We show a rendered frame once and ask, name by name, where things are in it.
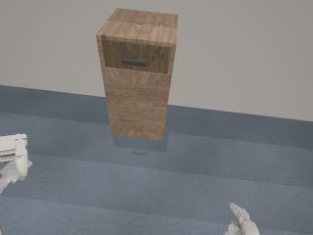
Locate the left robot hand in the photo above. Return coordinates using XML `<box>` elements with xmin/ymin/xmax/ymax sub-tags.
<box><xmin>0</xmin><ymin>133</ymin><xmax>32</xmax><ymax>195</ymax></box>

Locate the cabinet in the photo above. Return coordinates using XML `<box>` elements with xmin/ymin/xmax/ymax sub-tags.
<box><xmin>96</xmin><ymin>8</ymin><xmax>178</xmax><ymax>141</ymax></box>

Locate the drawer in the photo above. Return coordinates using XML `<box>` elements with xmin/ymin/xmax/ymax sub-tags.
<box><xmin>101</xmin><ymin>39</ymin><xmax>171</xmax><ymax>74</ymax></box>

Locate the handle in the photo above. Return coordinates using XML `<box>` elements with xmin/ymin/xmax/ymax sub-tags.
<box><xmin>122</xmin><ymin>56</ymin><xmax>148</xmax><ymax>67</ymax></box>

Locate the right robot hand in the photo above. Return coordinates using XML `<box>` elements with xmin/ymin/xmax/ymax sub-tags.
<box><xmin>224</xmin><ymin>203</ymin><xmax>260</xmax><ymax>235</ymax></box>

